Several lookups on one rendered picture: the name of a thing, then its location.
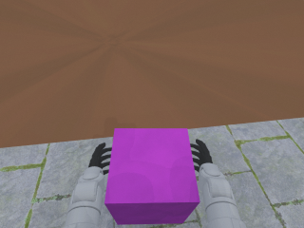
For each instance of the robot left forearm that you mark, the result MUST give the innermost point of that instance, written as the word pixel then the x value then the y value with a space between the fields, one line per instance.
pixel 85 205

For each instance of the robot right hand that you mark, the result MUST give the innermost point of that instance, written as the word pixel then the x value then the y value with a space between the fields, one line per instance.
pixel 203 154

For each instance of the robot right forearm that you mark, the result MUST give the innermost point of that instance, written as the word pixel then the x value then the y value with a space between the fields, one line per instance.
pixel 219 201

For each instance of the carton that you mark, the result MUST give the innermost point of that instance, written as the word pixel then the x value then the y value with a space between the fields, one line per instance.
pixel 151 177

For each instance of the robot left hand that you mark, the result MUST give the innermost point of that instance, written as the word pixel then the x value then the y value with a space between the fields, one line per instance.
pixel 97 158

